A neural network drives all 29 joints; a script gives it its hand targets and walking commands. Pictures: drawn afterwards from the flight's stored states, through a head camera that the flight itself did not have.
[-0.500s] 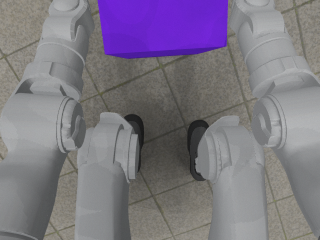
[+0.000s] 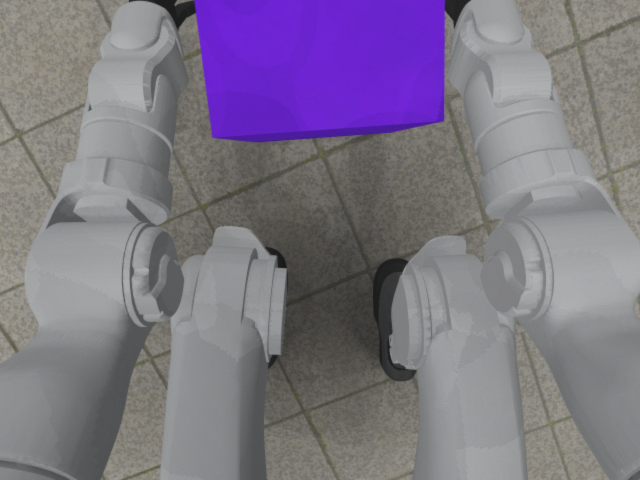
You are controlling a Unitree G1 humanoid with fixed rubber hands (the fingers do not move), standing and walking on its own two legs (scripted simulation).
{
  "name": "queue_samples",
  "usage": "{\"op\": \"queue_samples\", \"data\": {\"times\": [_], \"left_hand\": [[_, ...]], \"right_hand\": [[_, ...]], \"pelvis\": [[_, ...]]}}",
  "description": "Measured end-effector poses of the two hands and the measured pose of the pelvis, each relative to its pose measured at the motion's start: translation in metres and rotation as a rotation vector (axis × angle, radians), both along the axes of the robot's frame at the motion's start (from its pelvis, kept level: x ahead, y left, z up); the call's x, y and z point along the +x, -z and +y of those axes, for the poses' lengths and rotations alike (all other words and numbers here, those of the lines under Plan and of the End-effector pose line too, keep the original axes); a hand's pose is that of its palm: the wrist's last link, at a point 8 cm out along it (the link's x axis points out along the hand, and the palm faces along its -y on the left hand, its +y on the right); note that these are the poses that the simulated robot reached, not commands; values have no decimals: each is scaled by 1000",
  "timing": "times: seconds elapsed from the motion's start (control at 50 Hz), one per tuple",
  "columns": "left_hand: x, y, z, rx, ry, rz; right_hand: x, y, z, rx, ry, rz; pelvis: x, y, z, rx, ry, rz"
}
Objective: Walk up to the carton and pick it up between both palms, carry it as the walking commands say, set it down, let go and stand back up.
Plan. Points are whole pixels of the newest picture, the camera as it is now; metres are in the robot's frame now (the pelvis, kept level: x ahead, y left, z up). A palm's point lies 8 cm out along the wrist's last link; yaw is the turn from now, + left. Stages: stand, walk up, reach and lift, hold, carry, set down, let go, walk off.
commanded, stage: reach and lift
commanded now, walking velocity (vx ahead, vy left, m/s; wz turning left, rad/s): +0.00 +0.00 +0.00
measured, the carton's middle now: (318, 36) +0.53 +0.04 -0.23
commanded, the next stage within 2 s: none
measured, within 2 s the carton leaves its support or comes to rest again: leaves its support in 0.10 s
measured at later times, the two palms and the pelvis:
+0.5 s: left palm out of the picture +0.52 +0.20 -0.09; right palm out of the picture +0.54 -0.09 -0.09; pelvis -0.01 +0.00 +0.03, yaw +0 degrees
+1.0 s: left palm out of the picture +0.51 +0.19 -0.03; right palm out of the picture +0.53 -0.10 -0.03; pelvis +0.00 +0.00 +0.07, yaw +0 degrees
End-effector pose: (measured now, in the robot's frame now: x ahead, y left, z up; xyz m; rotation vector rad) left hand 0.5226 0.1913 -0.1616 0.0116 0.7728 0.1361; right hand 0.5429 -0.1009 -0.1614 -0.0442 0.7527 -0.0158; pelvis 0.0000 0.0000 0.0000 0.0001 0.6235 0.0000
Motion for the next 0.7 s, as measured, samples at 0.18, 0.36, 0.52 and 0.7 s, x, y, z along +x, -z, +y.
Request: {"op": "queue_samples", "data": {"times": [0.18,0.36,0.52,0.7], "left_hand": [[-8,-16,1,20,-52,-9],[1,-54,5,11,-57,-51],[0,-70,6,8,-60,-50],[-2,-84,3,5,-64,-49]], "right_hand": [[-6,-19,6,1,15,-15],[1,-57,9,5,28,-55],[1,-76,10,4,34,-54],[-2,-89,8,10,44,-52]], "pelvis": [[-3,-5,2,-3,-2,16],[-10,-17,4,-9,-12,42],[-8,-32,5,-17,-19,88],[-3,-47,6,-21,-19,120]]}}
